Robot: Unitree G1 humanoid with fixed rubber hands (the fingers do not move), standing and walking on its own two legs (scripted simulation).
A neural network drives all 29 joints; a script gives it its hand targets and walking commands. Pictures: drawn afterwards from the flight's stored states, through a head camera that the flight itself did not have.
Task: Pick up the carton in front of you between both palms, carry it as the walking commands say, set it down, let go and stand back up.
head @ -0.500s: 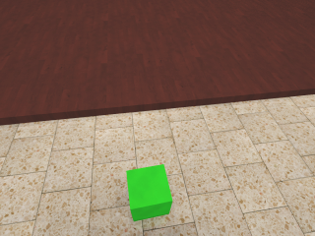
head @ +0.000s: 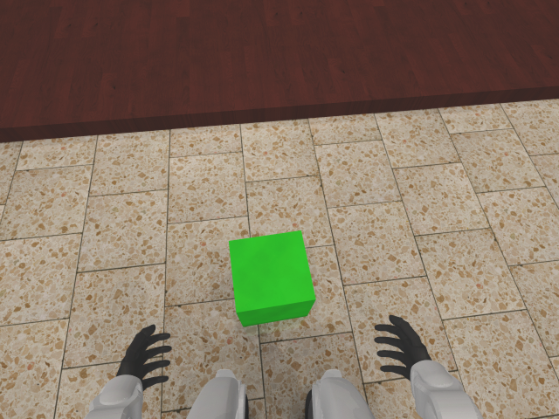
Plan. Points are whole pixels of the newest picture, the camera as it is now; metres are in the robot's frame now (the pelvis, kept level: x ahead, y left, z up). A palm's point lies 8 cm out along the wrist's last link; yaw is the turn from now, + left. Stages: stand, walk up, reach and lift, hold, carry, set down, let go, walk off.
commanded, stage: reach and lift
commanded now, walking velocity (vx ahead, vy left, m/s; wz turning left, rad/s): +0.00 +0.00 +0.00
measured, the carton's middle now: (270, 281) +0.46 +0.02 -0.59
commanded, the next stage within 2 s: none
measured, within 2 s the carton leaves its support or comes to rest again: neither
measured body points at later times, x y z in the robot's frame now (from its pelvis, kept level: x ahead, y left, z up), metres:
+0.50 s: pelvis -0.07 -0.01 -0.05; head +0.18 -0.01 +0.32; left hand +0.37 +0.21 -0.15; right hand +0.42 -0.18 -0.15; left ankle +0.03 +0.12 -0.68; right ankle +0.03 -0.12 -0.68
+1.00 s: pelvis -0.03 -0.01 -0.09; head +0.29 -0.01 +0.22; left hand +0.45 +0.22 -0.23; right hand +0.51 -0.17 -0.23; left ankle +0.03 +0.12 -0.67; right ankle +0.03 -0.12 -0.68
